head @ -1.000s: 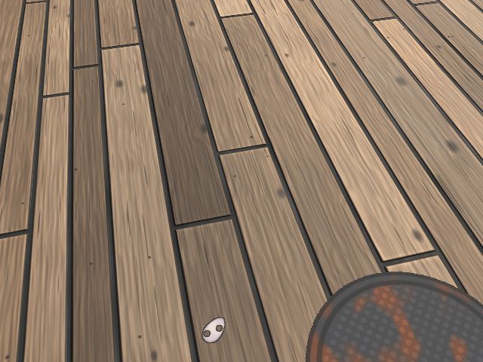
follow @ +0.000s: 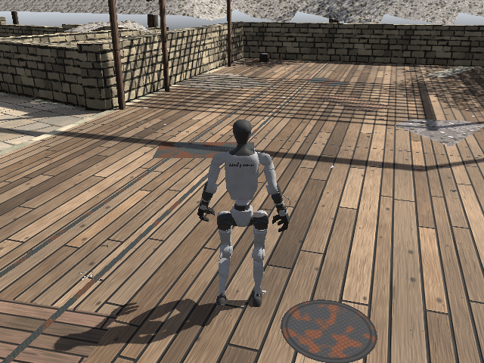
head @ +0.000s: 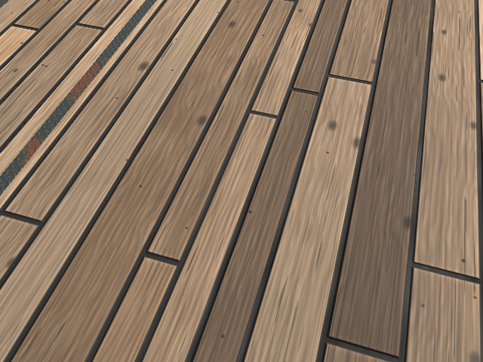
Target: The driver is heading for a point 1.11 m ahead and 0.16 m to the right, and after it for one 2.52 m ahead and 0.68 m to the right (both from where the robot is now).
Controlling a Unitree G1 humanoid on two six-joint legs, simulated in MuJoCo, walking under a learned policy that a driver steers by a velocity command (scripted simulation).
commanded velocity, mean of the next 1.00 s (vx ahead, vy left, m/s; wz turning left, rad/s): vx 0.50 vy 0.00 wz -0.18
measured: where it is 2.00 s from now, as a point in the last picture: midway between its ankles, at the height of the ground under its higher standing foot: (308, 204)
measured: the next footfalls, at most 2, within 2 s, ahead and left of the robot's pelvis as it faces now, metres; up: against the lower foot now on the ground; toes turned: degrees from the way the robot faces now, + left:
left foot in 0.36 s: +0.34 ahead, +0.19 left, +0.00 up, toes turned +6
right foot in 0.90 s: +0.61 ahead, -0.09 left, +0.00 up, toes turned -16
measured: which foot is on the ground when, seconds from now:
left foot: up 0.00-0.34, down 0.36-0.90, up 0.92-1.00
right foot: down 0.00-0.36, up 0.38-0.88, down 0.90-1.00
